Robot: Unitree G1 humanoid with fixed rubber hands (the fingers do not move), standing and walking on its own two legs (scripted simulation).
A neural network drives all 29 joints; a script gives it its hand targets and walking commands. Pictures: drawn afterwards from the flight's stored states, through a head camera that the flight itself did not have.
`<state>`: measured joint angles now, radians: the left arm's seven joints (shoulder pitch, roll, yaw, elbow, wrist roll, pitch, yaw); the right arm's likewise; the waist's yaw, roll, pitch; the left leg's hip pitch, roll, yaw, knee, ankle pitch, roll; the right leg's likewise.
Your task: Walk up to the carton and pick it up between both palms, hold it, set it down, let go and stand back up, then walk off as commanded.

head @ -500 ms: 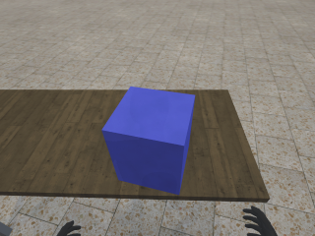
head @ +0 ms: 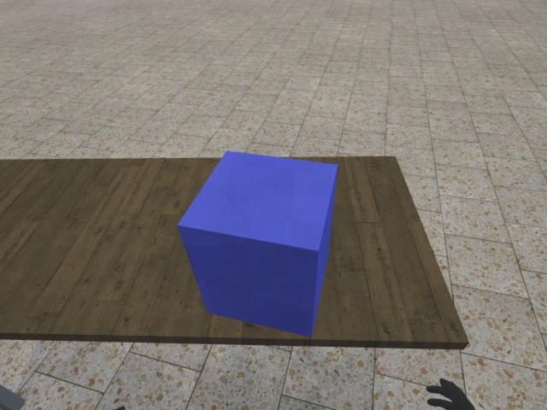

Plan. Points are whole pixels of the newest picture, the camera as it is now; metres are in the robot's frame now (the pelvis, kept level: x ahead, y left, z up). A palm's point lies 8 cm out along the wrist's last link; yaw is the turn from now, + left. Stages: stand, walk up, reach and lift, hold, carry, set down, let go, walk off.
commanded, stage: stand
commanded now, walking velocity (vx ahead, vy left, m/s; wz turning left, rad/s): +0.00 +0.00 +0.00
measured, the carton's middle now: (268, 242) +0.42 +0.02 +0.01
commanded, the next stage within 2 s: walk off in 1.48 s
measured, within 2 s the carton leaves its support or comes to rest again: neither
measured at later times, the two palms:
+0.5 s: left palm out of the picture +0.08 +0.27 -0.10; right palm out of the picture +0.11 -0.27 -0.10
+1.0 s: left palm out of the picture +0.06 +0.27 -0.11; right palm out of the picture +0.09 -0.26 -0.11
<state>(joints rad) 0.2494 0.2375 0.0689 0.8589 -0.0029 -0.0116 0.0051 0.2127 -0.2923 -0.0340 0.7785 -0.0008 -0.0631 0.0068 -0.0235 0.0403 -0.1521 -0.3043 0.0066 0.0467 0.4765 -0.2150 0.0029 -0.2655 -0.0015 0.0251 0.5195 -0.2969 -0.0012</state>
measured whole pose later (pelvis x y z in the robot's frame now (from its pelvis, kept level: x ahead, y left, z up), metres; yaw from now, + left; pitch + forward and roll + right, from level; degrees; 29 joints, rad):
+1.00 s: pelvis -0.02 +0.00 +0.00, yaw +0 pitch +1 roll +1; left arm 0.25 0.24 0.07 0.95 0.00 -0.01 0.01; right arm 0.21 -0.29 -0.02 0.85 0.00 -0.06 0.00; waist -0.02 0.04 -0.11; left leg -0.30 0.01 0.05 0.48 -0.19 0.01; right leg -0.27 0.00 0.03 0.52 -0.27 0.00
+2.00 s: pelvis -0.07 +0.04 -0.02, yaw +0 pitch -3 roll -2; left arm 0.15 0.31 0.07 0.80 0.00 0.02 0.01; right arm 0.22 -0.32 -0.09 0.86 0.00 0.03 -0.01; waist -0.02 0.01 0.12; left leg -0.30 -0.03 0.05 0.71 -0.39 0.07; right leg -0.34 0.00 0.03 0.67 -0.29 0.01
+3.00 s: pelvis -0.28 -0.03 -0.04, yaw +0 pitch -8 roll +2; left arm 0.18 0.37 0.07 0.81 0.00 0.08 0.03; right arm 0.10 -0.41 -0.12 0.86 0.00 0.11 -0.02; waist -0.02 0.09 0.27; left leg -0.51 -0.19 -0.04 1.34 -0.41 0.01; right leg -0.38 0.04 0.09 0.92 -0.41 -0.02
